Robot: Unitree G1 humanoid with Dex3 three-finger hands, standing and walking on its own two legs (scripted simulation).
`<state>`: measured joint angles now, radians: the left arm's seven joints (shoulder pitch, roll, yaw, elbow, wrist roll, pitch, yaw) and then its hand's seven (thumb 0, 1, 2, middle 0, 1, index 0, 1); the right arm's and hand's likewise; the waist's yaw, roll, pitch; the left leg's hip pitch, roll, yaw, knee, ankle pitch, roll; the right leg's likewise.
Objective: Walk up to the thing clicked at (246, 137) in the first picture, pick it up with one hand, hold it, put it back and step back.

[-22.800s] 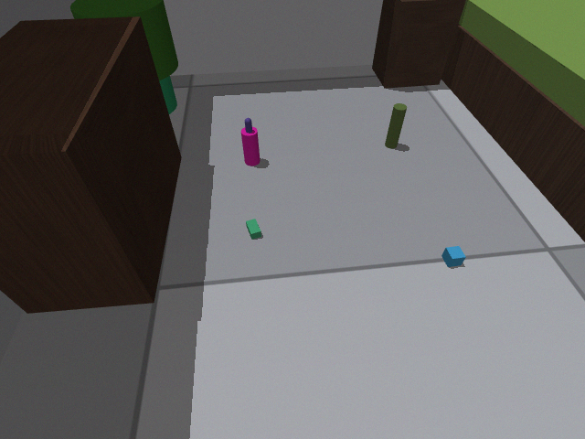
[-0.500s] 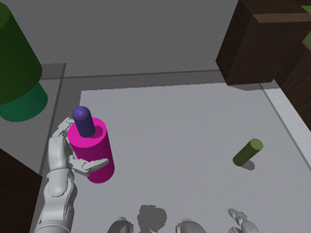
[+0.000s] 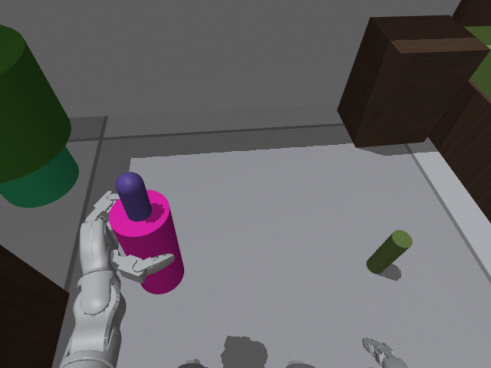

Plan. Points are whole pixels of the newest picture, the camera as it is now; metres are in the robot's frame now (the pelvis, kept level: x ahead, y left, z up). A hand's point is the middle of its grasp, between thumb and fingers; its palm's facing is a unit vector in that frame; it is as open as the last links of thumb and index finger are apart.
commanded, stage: hold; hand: left
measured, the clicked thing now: (148, 234) +0.34 +0.16 +0.03
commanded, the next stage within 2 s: crouch in 0.06 s
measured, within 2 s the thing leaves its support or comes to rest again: neither
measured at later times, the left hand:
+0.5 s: hand (139, 245) +0.34 +0.19 -0.02, palm faces +0.29 -0.96 -0.05, open 11.7 cm
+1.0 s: hand (147, 269) +0.38 +0.23 -0.24, palm faces +0.42 -0.91 -0.03, open 11.7 cm
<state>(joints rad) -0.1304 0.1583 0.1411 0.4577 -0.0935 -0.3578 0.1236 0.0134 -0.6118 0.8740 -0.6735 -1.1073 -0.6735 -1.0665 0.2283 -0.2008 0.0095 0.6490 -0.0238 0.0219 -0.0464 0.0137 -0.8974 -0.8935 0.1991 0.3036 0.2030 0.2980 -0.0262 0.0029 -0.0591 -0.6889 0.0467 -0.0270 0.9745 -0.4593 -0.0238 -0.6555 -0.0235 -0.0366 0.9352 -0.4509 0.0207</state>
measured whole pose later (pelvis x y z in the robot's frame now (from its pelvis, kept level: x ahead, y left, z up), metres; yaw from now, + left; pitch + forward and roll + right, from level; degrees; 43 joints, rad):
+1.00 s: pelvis -0.06 +0.00 -0.21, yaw -2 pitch +33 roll -3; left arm -0.61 0.33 0.46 1.09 -0.08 -0.80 0.11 -0.01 -0.61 0.84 -0.70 -1.06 -0.71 -1.02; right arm 0.10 -0.24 0.01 0.73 -0.11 0.03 0.08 0.01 -0.90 -0.90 0.20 0.30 0.20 0.30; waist -0.09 -0.01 -0.18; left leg -1.76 0.04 -0.08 1.85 -0.67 -0.04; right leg -1.72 -0.02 -0.04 1.81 -0.67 0.01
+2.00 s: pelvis -0.09 +0.01 -0.39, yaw -7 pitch +28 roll -8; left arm -0.73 0.58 0.61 1.18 -0.02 -0.74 -0.03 -0.01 -0.61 0.86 -0.69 -1.08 -0.69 -1.05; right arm 0.06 -0.30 0.13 0.72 -0.17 0.07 0.09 0.01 -0.91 -0.90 0.20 0.30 0.20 0.30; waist -0.18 -0.05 0.01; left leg -2.24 0.01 -0.19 2.42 -0.67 -0.04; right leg -2.17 0.01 -0.08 2.33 -0.65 0.04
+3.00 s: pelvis -0.09 +0.02 -0.42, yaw -11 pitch +21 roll -12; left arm -0.73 0.75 0.65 1.28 -0.01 -0.83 -0.01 -0.01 -0.61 0.88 -0.66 -1.12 -0.67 -1.09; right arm -0.03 -0.36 0.29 0.63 -0.26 0.07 0.13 0.00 -0.90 -0.90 0.20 0.30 0.20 0.30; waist -0.24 -0.13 0.18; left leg -2.27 0.00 -0.28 2.56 -0.69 -0.04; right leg -2.15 0.03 -0.14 2.40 -0.64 0.06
